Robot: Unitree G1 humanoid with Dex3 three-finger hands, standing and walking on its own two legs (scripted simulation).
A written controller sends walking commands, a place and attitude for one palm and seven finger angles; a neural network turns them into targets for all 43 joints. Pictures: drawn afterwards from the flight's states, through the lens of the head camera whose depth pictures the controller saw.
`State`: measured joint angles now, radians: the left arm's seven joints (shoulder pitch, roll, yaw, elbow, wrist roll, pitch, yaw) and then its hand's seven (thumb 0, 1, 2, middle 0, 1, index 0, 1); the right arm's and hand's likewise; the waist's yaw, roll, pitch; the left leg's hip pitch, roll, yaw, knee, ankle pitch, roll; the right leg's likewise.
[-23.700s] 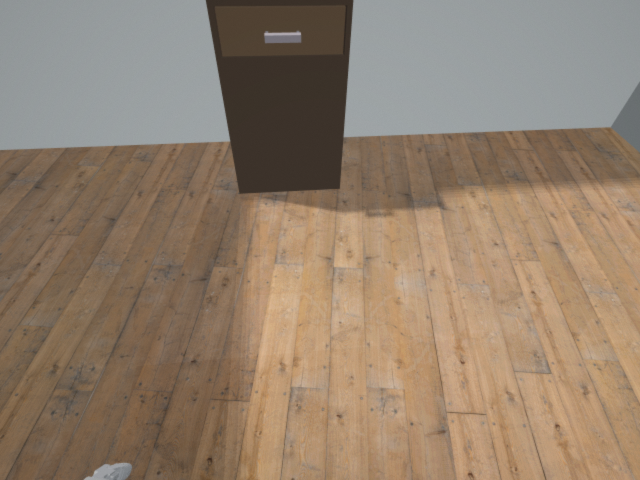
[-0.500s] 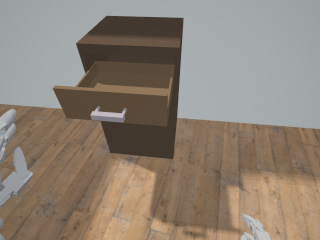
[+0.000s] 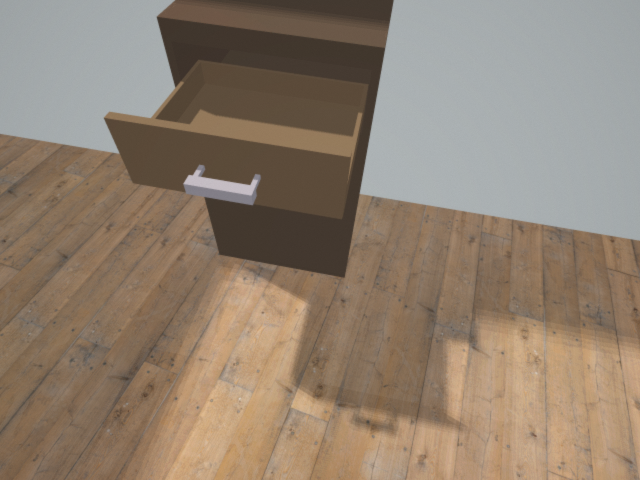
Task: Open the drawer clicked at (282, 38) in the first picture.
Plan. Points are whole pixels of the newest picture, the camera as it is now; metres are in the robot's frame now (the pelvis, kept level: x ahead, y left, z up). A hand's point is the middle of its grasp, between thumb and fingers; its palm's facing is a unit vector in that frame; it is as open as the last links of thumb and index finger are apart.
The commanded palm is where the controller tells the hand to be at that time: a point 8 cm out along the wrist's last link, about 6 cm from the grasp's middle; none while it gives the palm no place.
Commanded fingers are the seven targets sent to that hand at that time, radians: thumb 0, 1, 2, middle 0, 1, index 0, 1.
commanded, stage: let the arm hang, fingers relaxed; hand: left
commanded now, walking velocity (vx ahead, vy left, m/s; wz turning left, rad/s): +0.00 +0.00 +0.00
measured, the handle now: (224, 182) +0.60 +0.21 -0.03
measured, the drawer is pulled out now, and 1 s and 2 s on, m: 0.30 0.30 0.30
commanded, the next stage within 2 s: look to check the result in 0.70 s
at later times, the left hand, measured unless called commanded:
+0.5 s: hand out of the picture +0.01 +0.19 -0.16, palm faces +0.01 -0.98 -0.22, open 7.3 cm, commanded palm none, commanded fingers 0.00 0.90 0.90 -0.20 -0.30 -0.20 -0.30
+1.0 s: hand out of the picture +0.00 +0.19 -0.17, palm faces +0.01 -0.98 -0.21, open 7.3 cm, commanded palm none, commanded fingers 0.00 0.90 0.90 -0.20 -0.30 -0.20 -0.30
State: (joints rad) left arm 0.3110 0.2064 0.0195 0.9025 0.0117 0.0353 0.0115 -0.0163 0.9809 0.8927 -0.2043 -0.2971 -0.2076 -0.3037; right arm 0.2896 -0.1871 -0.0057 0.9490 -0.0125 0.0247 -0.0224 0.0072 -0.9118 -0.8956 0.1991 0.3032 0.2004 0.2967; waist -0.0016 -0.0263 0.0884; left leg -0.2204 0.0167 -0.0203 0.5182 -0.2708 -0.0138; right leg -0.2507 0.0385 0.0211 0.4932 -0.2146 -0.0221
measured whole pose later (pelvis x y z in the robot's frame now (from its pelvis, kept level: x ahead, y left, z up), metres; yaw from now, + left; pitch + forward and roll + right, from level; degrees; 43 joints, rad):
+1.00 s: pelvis +0.00 +0.01 +0.01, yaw -1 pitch -2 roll +0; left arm 0.25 0.15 0.03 1.12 0.01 0.00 0.02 0.00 0.91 0.89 -0.20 -0.30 -0.20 -0.30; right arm 0.30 -0.14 -0.02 1.11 -0.01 0.01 -0.04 0.00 -0.91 -0.90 0.20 0.30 0.20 0.30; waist -0.01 0.02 0.08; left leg -0.16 0.00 0.00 0.41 -0.21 0.00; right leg -0.21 0.02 0.05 0.42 -0.17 -0.01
